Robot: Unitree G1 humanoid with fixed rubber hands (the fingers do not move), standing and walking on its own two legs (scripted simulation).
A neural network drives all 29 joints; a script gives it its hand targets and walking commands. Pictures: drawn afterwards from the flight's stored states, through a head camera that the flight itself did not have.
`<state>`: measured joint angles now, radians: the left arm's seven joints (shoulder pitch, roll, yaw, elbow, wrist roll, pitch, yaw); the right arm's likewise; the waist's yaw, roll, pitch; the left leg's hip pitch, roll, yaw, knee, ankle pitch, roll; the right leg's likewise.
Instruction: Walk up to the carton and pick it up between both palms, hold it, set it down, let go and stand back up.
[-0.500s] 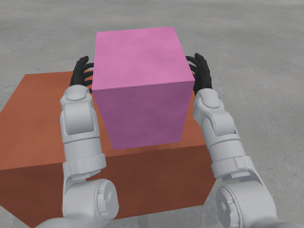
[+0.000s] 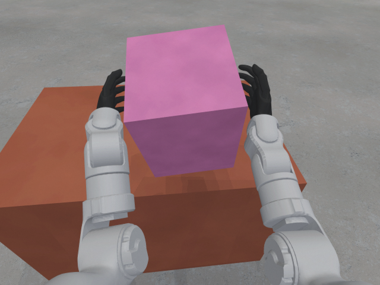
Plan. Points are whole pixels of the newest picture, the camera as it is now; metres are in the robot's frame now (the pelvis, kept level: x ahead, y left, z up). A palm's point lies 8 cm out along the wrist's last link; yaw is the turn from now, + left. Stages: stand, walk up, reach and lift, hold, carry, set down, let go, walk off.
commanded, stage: set down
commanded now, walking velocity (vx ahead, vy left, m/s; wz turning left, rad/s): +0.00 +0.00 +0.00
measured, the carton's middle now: (185, 109) +0.44 +0.00 +0.17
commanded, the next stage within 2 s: none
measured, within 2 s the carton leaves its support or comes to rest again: neither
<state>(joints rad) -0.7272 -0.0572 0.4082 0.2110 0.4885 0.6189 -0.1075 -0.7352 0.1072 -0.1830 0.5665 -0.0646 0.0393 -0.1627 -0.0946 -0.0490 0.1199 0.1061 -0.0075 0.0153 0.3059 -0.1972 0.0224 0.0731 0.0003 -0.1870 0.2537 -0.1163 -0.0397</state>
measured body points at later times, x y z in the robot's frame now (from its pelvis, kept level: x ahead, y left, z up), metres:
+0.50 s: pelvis +0.02 +0.02 +0.00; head -0.01 +0.03 +0.45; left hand +0.41 +0.13 +0.17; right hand +0.39 -0.16 +0.19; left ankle +0.00 +0.11 -0.75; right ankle +0.04 -0.09 -0.75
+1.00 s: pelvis +0.03 +0.01 +0.00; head -0.01 +0.03 +0.45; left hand +0.44 +0.11 +0.16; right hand +0.41 -0.18 +0.18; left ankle +0.00 +0.11 -0.75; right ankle +0.04 -0.09 -0.75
